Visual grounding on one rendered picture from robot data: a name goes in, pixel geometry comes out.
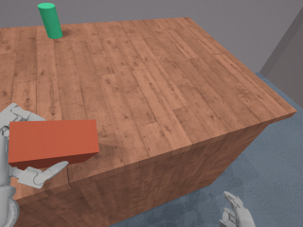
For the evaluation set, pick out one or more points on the left robot forearm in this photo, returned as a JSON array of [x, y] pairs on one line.
[[9, 208]]

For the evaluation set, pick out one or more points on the robot left hand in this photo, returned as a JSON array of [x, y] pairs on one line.
[[30, 176]]

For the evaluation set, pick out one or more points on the sponge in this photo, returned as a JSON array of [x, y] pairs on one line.
[[41, 144]]

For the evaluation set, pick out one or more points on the table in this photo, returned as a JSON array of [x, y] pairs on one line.
[[173, 110]]

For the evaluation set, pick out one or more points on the robot right hand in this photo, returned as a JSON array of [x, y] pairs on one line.
[[241, 217]]

